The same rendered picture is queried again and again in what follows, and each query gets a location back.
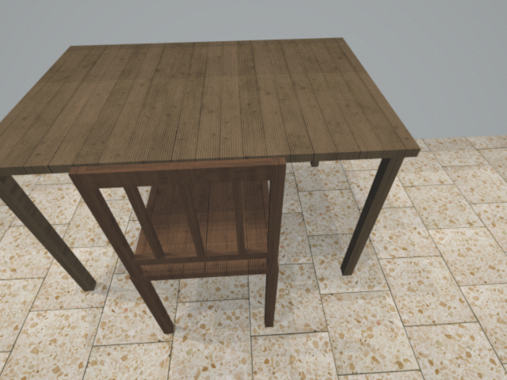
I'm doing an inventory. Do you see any table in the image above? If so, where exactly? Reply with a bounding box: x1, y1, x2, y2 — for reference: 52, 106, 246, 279
0, 37, 421, 291

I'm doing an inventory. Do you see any chair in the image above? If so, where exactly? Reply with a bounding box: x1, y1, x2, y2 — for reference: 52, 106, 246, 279
68, 158, 286, 334

